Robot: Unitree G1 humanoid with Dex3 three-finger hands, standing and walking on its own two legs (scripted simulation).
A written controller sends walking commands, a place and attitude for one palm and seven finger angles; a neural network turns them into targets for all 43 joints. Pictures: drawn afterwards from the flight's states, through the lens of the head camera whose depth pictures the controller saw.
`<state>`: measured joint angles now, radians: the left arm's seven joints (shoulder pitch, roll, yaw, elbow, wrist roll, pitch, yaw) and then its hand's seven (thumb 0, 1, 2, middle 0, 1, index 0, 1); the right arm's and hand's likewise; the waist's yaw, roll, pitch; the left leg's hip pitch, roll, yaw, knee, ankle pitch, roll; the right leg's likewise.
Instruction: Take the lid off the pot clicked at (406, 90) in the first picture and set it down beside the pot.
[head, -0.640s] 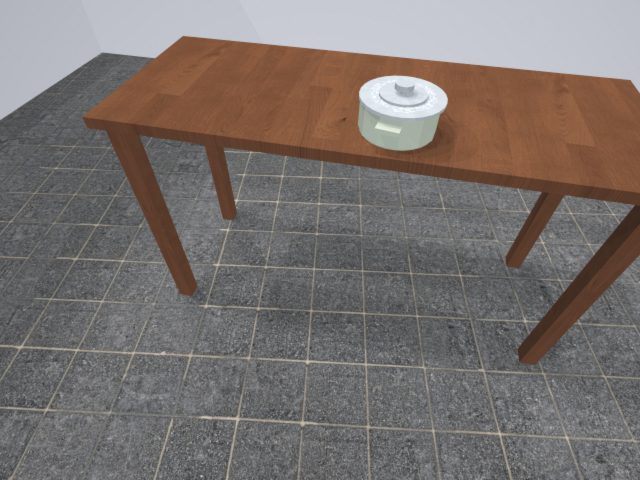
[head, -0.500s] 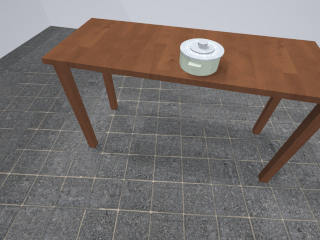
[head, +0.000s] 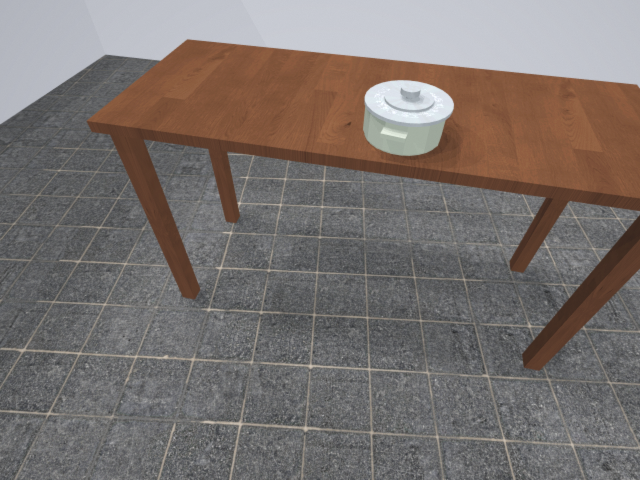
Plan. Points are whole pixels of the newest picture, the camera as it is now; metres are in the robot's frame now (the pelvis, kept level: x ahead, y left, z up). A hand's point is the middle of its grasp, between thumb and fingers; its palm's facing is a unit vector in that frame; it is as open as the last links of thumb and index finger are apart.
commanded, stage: turn to face it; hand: left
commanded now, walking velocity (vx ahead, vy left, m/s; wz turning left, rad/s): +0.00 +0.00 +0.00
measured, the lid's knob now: (410, 90) +0.84 -0.14 +0.10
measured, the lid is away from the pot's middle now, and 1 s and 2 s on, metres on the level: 0.00 0.00 0.00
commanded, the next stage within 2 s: take the last steps up to it in 0.44 s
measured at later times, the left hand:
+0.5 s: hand out of the picture +0.03 +0.18 -0.18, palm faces -0.04 -0.97 -0.22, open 7.4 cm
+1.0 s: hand out of the picture +0.10 +0.11 -0.17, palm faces -0.12 -0.97 -0.22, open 7.4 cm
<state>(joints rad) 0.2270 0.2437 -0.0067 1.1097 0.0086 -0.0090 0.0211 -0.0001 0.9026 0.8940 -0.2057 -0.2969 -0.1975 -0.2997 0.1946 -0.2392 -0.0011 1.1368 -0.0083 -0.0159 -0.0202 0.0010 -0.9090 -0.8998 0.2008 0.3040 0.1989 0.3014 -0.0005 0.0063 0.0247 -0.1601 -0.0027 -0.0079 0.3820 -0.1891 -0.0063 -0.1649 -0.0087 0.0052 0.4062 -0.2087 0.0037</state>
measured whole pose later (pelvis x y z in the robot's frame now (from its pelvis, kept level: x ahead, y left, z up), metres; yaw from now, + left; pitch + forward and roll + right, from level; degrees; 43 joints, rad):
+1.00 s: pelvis +0.07 -0.07 -0.01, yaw -10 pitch +0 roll +0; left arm 0.35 0.15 0.05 1.04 0.02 -0.04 0.01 0.00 0.91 0.89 -0.20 -0.30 -0.19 -0.30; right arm 0.29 -0.22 -0.07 1.09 -0.03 0.01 -0.01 0.01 -0.91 -0.90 0.20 0.30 0.20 0.30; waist -0.01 0.03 0.00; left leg -0.49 0.11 0.08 1.11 -0.38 0.00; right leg -0.21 0.02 -0.09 0.49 -0.29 -0.07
